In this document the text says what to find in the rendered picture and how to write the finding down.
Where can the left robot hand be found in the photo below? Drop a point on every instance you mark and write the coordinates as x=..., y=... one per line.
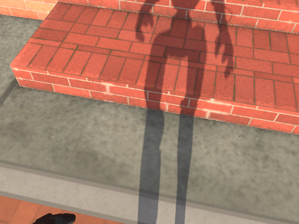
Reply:
x=49, y=218

